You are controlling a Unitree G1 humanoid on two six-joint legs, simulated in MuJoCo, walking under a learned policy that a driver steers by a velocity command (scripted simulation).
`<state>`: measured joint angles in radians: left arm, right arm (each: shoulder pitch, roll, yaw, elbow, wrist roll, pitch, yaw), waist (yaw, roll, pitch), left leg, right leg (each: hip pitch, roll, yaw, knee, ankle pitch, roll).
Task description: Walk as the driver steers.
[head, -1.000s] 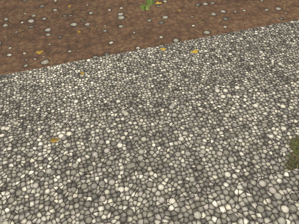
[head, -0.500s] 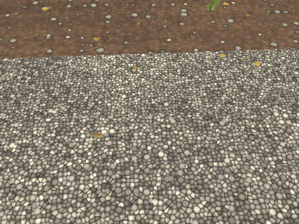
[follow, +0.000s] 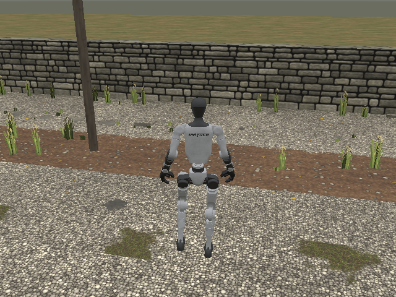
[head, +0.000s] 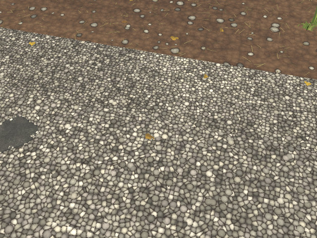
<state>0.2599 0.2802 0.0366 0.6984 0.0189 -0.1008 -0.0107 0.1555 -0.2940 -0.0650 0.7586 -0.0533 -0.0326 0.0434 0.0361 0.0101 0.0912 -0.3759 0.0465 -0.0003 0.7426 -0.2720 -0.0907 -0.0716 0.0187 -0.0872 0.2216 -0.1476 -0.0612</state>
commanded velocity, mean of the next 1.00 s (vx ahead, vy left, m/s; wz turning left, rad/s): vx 0.00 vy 0.00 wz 0.05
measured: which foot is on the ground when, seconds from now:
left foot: up 0.00-0.06, down 0.08-1.00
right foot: down 0.00-1.00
